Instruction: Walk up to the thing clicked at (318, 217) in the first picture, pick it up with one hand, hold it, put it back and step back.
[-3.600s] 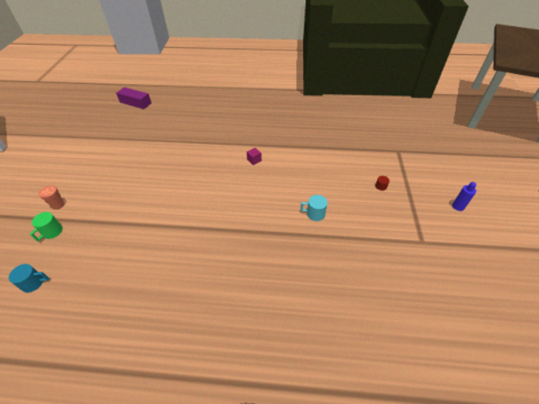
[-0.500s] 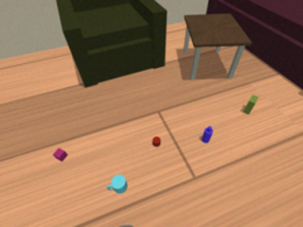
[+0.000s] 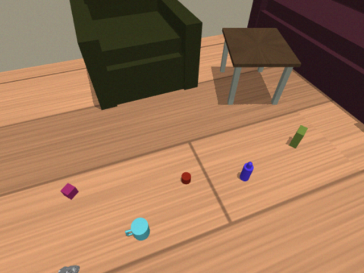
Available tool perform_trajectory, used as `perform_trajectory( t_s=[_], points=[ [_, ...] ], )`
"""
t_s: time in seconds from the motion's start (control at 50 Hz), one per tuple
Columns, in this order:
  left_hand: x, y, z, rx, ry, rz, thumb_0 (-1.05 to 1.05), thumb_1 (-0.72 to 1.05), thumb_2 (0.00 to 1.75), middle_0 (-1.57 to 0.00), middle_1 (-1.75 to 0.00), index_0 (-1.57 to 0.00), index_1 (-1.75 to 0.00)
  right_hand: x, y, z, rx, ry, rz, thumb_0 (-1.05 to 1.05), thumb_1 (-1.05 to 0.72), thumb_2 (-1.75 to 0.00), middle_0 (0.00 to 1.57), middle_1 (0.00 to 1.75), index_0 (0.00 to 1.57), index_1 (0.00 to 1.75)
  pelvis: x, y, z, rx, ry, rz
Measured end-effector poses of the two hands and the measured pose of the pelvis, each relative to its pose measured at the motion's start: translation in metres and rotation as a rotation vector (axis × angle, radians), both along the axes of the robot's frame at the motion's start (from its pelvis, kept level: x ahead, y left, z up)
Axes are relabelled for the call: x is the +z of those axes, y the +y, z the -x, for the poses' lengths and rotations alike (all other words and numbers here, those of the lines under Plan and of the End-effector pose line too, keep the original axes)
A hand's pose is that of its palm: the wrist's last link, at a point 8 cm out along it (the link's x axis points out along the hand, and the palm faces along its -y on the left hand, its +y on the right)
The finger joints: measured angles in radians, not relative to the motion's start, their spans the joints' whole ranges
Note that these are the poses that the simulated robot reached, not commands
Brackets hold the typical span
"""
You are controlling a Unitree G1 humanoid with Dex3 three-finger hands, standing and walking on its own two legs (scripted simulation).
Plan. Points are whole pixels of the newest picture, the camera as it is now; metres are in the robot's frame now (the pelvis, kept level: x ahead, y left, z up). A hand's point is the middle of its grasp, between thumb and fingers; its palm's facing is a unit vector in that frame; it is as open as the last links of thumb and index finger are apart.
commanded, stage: walk up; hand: left
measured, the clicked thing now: (137, 230) +0.45 +0.24 -0.73
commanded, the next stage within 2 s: stand in 0.68 s
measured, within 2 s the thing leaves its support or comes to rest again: neither
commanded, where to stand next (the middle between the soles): +0.03 -0.01 m, yaw +2 degrees
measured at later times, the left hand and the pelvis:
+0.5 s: hand out of the picture +0.08 +0.25 -0.15, palm faces +0.01 -0.94 -0.35, open 7.3 cm; pelvis +0.01 -0.01 +0.01, yaw +1 degrees
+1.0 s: hand out of the picture +0.08 +0.25 -0.15, palm faces -0.01 -0.94 -0.34, open 7.3 cm; pelvis +0.01 +0.00 +0.01, yaw +1 degrees
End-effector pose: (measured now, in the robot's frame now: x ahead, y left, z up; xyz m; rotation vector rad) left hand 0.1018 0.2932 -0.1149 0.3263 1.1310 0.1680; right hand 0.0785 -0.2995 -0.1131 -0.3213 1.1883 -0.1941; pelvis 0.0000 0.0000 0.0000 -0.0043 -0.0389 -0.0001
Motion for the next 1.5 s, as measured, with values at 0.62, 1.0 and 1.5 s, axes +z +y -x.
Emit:
perform_trajectory(
  t_s=[0.62,1.0,1.5],
  points=[
    [0.002,0.0,0.026,0.081,0.085,-0.002,0.0,0.91,0.9,-0.2,-0.3,-0.21,-0.3,-0.003,0.002,-0.001,-0.002,0.063,-0.016,0.0,-0.91,-0.9,0.2,0.3,0.2,0.3,0.007,-0.004,-0.008,0.027,0.001,0.002],
    [0.003,-0.001,0.024,0.06,0.092,-0.005,0.0,0.91,0.9,-0.2,-0.3,-0.21,-0.3,0.001,0.0,-0.01,0.005,0.029,-0.006,0.0,-0.91,-0.9,0.2,0.3,0.2,0.3,0.008,-0.005,-0.008,0.019,0.004,-0.002],
    [0.003,-0.007,0.034,0.07,0.113,-0.011,0.0,0.91,0.9,-0.2,-0.3,-0.21,-0.3,-0.003,-0.007,-0.006,0.012,0.049,-0.012,0.0,-0.91,-0.9,0.2,0.3,0.2,0.3,0.008,-0.012,-0.01,0.022,0.004,-0.002]
  ],
)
